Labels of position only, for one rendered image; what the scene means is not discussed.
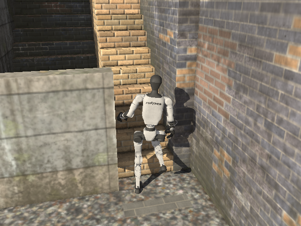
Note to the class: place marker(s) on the robot left hand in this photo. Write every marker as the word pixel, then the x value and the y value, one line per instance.
pixel 119 119

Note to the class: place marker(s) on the left robot foot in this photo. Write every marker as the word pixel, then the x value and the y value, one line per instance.
pixel 138 190

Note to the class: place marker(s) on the robot right hand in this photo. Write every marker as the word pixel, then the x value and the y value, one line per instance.
pixel 169 131

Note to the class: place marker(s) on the robot right upper arm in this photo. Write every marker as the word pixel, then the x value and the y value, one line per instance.
pixel 169 107

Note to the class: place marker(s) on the robot right forearm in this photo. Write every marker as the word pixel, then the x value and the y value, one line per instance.
pixel 171 125

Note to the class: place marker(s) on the robot left forearm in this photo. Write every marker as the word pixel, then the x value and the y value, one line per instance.
pixel 123 115

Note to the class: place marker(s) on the robot left upper arm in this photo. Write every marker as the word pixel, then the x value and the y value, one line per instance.
pixel 138 98

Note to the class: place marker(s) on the humanoid robot torso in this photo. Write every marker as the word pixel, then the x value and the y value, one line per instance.
pixel 152 114

